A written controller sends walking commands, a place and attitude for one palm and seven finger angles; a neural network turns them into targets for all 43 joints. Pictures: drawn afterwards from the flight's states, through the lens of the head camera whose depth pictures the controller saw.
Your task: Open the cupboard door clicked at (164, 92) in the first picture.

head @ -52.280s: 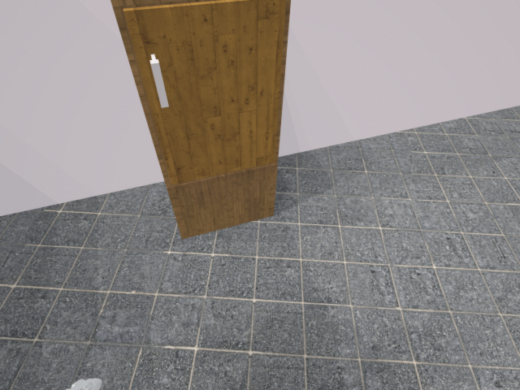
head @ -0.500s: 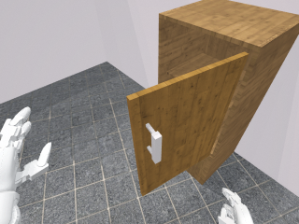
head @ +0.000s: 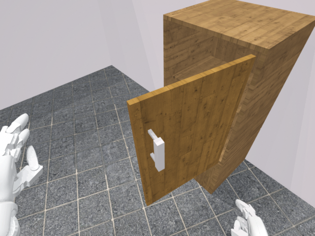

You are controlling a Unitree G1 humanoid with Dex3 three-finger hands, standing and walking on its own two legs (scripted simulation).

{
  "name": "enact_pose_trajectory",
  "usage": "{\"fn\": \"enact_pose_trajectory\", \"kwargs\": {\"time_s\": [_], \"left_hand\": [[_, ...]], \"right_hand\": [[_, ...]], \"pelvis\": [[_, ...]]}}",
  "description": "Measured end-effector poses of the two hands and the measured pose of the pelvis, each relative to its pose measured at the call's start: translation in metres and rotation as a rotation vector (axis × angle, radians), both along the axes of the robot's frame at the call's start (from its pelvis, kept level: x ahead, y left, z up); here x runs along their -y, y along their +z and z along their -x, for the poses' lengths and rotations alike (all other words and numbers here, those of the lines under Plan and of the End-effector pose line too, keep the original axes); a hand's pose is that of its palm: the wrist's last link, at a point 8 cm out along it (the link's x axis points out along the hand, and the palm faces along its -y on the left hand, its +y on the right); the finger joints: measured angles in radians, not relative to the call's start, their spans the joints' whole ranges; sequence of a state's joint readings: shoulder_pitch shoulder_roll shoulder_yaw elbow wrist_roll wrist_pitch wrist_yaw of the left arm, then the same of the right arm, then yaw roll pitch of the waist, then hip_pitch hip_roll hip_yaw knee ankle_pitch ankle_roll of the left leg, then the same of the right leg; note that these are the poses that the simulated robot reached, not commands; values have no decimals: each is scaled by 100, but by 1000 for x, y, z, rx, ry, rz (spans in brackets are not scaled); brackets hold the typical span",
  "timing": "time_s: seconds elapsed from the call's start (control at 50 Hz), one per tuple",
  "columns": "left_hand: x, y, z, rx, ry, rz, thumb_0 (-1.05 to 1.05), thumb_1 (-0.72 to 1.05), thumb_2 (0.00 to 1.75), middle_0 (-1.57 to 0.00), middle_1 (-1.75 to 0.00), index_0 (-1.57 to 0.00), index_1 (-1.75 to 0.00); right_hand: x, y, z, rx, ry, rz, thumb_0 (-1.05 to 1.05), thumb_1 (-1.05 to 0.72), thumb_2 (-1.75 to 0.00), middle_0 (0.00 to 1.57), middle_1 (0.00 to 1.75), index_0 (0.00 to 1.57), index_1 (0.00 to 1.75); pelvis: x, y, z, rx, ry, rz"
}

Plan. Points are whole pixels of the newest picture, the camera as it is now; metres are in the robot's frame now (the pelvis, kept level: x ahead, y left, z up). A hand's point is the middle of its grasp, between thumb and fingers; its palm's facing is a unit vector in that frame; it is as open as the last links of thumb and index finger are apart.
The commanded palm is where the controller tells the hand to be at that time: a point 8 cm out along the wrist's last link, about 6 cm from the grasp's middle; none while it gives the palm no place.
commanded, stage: step back with the hand held close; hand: left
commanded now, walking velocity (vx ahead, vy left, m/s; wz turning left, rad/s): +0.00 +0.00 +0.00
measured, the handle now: (155, 150) +0.34 +0.06 +0.03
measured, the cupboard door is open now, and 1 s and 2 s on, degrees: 80 80 80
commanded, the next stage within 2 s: stop stepping back and stand still in 1.56 s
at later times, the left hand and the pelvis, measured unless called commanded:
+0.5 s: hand (19, 187) +0.15 +0.28 +0.15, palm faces +0.36 -0.78 -0.51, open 7.4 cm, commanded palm +0.09 +0.32 +0.17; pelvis -0.06 +0.02 -0.01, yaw -1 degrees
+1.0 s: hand out of the picture +0.08 +0.30 +0.16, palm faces +0.50 -0.72 -0.48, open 7.4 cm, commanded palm +0.01 +0.33 +0.17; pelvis -0.12 +0.03 -0.03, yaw +1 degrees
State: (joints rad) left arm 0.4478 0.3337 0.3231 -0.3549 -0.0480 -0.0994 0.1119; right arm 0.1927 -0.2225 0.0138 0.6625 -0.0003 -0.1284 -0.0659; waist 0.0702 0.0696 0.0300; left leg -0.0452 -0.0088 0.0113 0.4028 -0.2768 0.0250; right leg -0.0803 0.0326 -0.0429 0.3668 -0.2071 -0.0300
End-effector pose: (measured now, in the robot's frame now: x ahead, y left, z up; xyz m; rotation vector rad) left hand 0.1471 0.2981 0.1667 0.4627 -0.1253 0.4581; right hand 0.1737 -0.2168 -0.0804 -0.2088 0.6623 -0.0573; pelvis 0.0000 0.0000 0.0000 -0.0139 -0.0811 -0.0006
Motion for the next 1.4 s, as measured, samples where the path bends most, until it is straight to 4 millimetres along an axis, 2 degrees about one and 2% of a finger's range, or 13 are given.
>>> {"fn": "enact_pose_trajectory", "kwargs": {"time_s": [0.16, 0.34, 0.52, 0.66, 0.82, 0.9, 1.0, 1.18, 1.24, 1.3, 1.4], "left_hand": [[-4, 7, -3, 11, -29, -70, 1, 89, 90, -21, -30, -21, -30], [-4, -3, 4, -57, -116, -101, 1, 89, 90, -22, -30, -21, -30], [-21, 3, 41, 13, -109, -145, 1, 88, 90, -22, -30, -21, -30], [-31, -2, 71, 71, -62, -167, 1, 89, 90, -22, -30, -21, -30], [-32, -3, 89, 147, -70, -151, 1, 88, 90, -22, -30, -21, -30], [-34, 4, 99, 175, -80, -203, 1, 88, 90, -22, -30, -21, -30], [-37, 10, 113, 186, -51, -225, 1, 88, 90, -22, -30, -21, -30], [-17, 0, 136, 121, -134, -143, 1, 88, 90, -22, -30, -21, -30], [-25, 0, 146, 119, -145, -153, 1, 88, 90, -22, -30, -22, -30], [-38, 0, 158, 122, -143, -185, 1, 88, 90, -22, -30, -22, -30], [-49, 10, 190, 109, -101, -174, 1, 88, 90, -22, -30, -22, -30]], "right_hand": [[8, 3, 7, -13, -35, 12, 1, -90, -90, 20, 30, 20, 30], [22, 6, 38, -54, -139, 64, 1, -90, -90, 20, 30, 20, 30], [9, 6, 77, -50, -143, 81, 1, -90, -90, 20, 30, 20, 30], [-7, -6, 103, -39, -108, 70, 1, -90, -90, 20, 30, 20, 30], [-14, -15, 133, -63, -91, 82, 1, -90, -90, 20, 30, 20, 30], [-14, -17, 143, -62, -91, 86, 1, -90, -90, 20, 30, 20, 30], [-13, -20, 147, -62, -71, 73, 1, -90, -90, 20, 30, 20, 30], [-5, -3, 159, -46, -70, 75, 1, -90, -90, 20, 30, 20, 30], [-6, 6, 169, -55, -85, 107, 1, -90, -90, 20, 30, 20, 30], [-8, 6, 179, -39, -91, 139, 1, -90, -90, 20, 30, 20, 30], [-25, 11, 207, -36, -70, 107, 1, -90, -90, 20, 30, 20, 30]], "pelvis": [[0, -1, 7, -49, -5, 9], [-12, -3, 27, -81, -23, -2], [-24, -10, 60, -74, -26, -5], [-29, -21, 84, -56, -16, -2], [-33, -27, 105, -52, -2, 7], [-33, -30, 112, -48, 26, 14], [-28, -29, 122, -64, 11, 18], [-23, -19, 153, -84, 15, 9], [-28, -17, 163, -97, 19, -1], [-35, -22, 179, -104, 46, 19], [-37, -11, 202, -106, 15, 37]]}}
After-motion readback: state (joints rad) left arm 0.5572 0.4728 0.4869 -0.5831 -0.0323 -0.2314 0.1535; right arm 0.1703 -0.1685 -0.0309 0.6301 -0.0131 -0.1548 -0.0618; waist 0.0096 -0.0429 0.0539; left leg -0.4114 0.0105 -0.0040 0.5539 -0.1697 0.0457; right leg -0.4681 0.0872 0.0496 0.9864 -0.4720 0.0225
